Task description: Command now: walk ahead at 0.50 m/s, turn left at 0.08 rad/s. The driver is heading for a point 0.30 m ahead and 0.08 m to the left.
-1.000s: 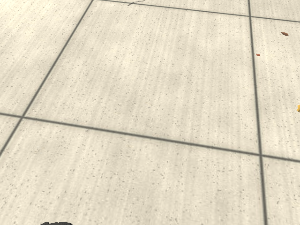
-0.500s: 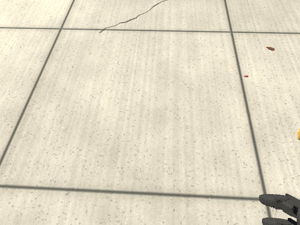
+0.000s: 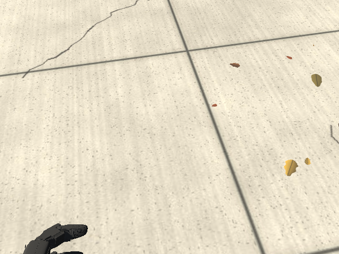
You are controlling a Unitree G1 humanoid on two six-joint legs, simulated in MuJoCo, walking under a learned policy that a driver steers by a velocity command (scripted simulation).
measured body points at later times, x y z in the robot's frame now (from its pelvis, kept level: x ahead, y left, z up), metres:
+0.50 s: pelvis +0.21 +0.01 +0.00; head +0.25 +0.02 +0.45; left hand +0.22 +0.29 -0.13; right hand +0.44 -0.20 -0.09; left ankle +0.31 +0.13 -0.73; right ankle +0.12 -0.11 -0.71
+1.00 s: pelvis +0.28 +0.00 +0.01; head +0.29 -0.01 +0.46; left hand +0.30 +0.26 -0.13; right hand +0.41 -0.24 -0.13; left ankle +0.31 +0.13 -0.73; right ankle +0.27 -0.13 -0.73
